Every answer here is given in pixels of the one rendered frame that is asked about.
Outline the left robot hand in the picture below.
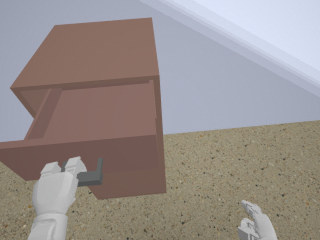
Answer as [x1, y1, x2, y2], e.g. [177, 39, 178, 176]
[32, 156, 87, 217]

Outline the robot left forearm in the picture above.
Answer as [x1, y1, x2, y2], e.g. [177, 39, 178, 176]
[27, 212, 68, 240]

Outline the handle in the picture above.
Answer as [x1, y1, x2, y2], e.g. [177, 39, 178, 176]
[60, 157, 104, 187]

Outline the cabinet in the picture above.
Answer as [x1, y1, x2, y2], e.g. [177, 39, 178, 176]
[10, 17, 167, 200]

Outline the right robot hand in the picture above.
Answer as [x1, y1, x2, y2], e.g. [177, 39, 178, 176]
[237, 200, 277, 240]

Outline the drawer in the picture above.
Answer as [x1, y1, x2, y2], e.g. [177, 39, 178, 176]
[0, 80, 160, 181]

